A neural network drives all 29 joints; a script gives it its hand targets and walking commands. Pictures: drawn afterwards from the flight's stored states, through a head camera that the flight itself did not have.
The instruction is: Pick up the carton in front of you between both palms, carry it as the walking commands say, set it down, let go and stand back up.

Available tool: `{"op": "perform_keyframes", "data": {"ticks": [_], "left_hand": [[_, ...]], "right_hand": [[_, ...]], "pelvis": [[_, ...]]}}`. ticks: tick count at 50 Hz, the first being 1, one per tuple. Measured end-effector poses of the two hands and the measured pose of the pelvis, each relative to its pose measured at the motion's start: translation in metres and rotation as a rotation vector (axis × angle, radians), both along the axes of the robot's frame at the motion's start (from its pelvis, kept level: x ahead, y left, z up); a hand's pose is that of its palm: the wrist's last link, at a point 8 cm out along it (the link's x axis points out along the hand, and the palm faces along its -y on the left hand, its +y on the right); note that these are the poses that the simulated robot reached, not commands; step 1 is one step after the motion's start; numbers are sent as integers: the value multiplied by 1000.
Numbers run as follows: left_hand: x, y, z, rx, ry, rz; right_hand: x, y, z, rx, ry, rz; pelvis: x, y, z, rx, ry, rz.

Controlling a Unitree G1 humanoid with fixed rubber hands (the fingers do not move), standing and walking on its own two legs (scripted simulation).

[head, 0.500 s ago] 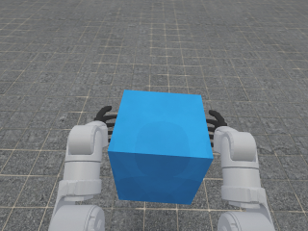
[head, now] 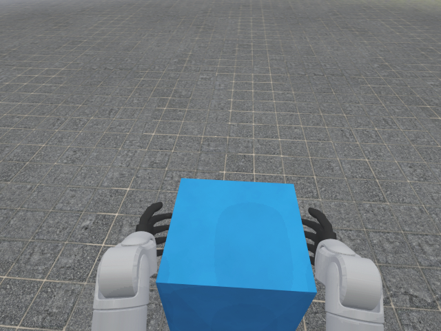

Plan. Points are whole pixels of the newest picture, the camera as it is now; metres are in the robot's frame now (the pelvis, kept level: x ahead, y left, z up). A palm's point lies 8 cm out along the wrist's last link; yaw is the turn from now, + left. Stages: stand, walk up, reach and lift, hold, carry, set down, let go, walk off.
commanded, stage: carry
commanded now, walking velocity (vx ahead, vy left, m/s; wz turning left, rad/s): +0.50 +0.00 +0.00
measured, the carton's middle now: (232, 265) +0.27 +0.00 +0.00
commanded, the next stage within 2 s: none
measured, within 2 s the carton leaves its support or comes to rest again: neither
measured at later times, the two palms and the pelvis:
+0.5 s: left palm (162, 138) +0.56 +0.18 +0.08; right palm (282, 142) +0.55 -0.12 +0.08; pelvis +0.29 +0.04 +0.00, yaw -4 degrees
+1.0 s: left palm (196, 84) +0.86 +0.13 +0.08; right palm (285, 87) +0.87 -0.17 +0.07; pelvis +0.60 -0.02 +0.00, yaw +0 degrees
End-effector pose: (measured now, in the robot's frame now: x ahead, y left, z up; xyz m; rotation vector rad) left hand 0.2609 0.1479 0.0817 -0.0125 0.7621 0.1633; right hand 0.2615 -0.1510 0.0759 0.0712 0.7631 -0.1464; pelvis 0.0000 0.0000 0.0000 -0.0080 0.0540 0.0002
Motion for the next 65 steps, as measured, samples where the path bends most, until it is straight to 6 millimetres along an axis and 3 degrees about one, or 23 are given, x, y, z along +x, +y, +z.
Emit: {"op": "perform_keyframes", "data": {"ticks": [7,15,21,25,29,34,39,45,48,52,59,65], "left_hand": [[60,-2,13,3,-1,18],[165,8,31,-10,-96,-11],[257,30,7,-47,-92,-25],[301,34,-6,-55,8,-45],[343,32,-3,-50,29,-74],[401,27,12,-45,-25,-75],[466,16,24,-37,-91,-49],[556,-10,12,0,-105,-23],[587,-17,0,9,-22,-6],[621,-19,0,12,33,20],[707,-20,23,7,-40,17],[798,-10,27,-10,-98,-14]], "right_hand": [[67,-2,14,-12,-2,29],[162,7,34,-20,-96,-5],[249,30,20,-57,-92,-19],[285,34,7,-59,8,-45],[319,32,10,-61,30,-69],[379,27,25,-60,-24,-67],[452,16,35,-49,-90,-45],[550,-10,11,-8,-105,-23],[586,-17,-2,6,-22,-9],[628,-19,-3,0,32,20],[712,-20,20,-8,-41,18],[794,-11,29,-24,-99,-14]], "pelvis": [[68,-7,18,23,9,-4],[168,10,13,15,7,-12],[254,34,-9,26,-3,-45],[292,45,2,5,8,-66],[333,48,14,-11,15,-64],[391,43,20,-16,19,-55],[460,26,14,-4,13,-51],[553,-4,-12,-5,-6,-16],[583,-15,-5,4,2,1],[623,-23,10,24,11,6],[706,-23,21,36,22,-6],[795,-7,10,20,14,-14]]}}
